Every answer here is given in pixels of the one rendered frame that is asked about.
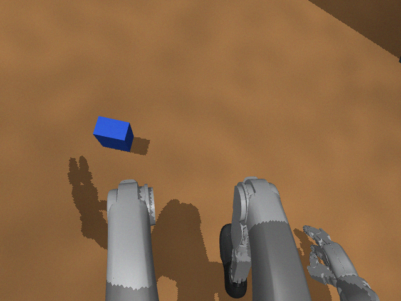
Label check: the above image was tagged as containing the right robot arm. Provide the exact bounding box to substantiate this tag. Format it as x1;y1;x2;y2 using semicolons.
336;275;380;301

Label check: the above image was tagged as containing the carton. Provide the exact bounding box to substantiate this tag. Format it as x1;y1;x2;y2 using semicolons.
93;116;134;152

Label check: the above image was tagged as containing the right robot foot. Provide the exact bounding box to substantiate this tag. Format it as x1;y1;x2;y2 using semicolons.
219;224;247;298

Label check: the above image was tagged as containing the right robot hand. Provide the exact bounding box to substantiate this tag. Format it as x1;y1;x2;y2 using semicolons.
303;225;359;287

